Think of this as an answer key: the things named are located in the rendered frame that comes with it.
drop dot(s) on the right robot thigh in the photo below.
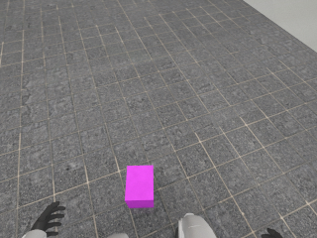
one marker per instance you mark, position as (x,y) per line
(193,226)

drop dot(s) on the carton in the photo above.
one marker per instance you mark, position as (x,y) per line
(139,192)

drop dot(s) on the left robot hand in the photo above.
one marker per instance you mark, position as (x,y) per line
(46,216)

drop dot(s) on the right robot hand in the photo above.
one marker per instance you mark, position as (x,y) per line
(272,234)

